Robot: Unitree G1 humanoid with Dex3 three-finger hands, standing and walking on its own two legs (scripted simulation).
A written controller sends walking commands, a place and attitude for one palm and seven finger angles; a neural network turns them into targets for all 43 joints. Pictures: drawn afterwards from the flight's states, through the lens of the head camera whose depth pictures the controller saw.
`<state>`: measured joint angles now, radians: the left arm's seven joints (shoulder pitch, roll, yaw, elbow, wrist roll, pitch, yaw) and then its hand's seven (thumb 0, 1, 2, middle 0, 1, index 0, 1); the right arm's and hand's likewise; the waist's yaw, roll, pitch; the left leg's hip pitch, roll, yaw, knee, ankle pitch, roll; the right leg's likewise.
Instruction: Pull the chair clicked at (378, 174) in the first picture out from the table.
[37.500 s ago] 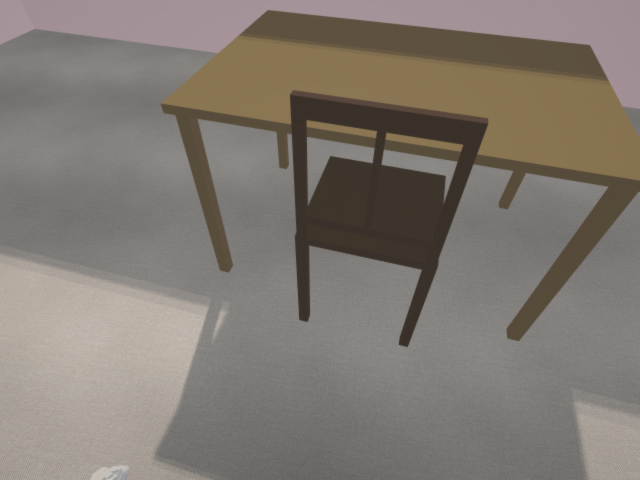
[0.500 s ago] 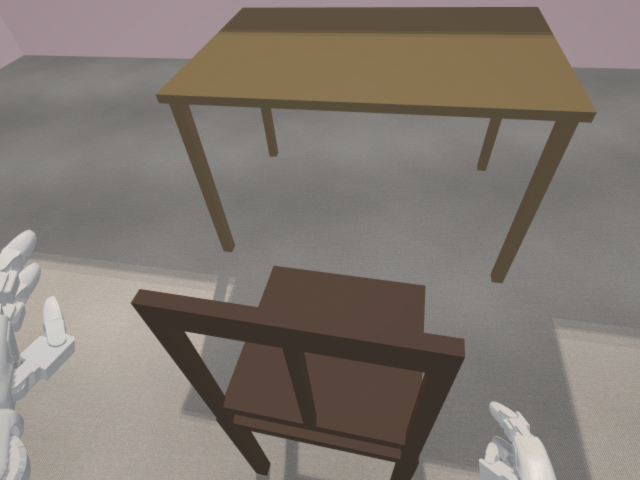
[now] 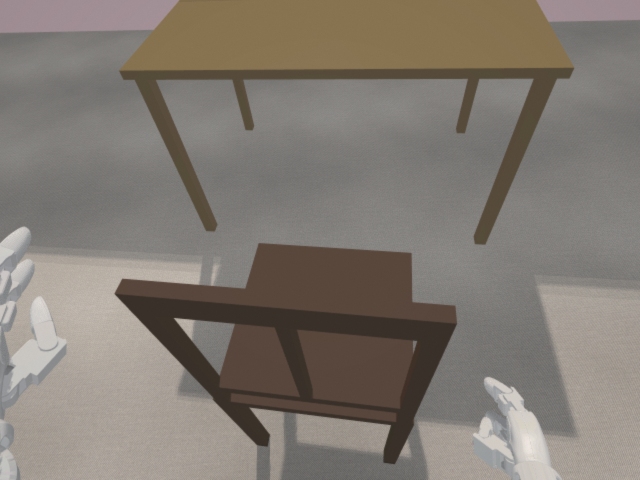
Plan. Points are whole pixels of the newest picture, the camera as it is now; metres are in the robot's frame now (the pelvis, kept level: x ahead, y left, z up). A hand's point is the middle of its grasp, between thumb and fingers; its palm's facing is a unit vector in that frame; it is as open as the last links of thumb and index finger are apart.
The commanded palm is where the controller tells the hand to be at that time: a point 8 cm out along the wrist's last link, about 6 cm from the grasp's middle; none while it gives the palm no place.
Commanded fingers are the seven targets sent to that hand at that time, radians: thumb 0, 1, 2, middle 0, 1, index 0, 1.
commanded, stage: step back with the hand held close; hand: left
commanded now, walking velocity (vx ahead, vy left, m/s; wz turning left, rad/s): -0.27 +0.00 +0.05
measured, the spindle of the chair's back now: (297, 363) +0.29 +0.07 -0.10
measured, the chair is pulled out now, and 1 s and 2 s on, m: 0.67 0.67 0.67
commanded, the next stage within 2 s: stop stepping back and stand still in 1.54 s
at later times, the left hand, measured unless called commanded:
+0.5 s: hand out of the picture +0.13 +0.27 +0.15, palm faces +0.48 -0.75 -0.46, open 7.5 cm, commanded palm +0.07 +0.30 +0.17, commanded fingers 0.00 0.90 0.90 -0.20 -0.30 -0.20 -0.30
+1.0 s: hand out of the picture +0.09 +0.27 +0.16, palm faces +0.51 -0.74 -0.44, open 7.5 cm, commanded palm +0.01 +0.31 +0.17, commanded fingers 0.00 0.90 0.90 -0.20 -0.30 -0.20 -0.30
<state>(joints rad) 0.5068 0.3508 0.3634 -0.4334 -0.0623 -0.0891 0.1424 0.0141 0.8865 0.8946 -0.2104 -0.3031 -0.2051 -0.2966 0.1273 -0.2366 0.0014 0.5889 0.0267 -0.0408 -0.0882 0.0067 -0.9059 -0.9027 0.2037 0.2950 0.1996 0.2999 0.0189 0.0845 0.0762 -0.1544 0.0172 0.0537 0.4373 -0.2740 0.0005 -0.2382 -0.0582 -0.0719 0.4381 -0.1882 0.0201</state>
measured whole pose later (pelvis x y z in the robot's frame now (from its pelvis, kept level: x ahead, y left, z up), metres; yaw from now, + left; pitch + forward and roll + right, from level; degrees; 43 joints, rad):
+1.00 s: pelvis -0.10 +0.00 -0.02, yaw +4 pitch +0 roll +0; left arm 0.50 0.41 0.44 -0.58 -0.04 -0.21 0.19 0.01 0.88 0.89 -0.21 -0.30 -0.21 -0.30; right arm 0.20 -0.22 0.00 0.64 -0.01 -0.10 -0.06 0.01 -0.91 -0.90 0.21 0.30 0.20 0.30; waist 0.00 -0.03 0.07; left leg -0.43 0.00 0.01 0.73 -0.42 0.01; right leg -0.49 -0.07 -0.06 0.60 -0.12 0.01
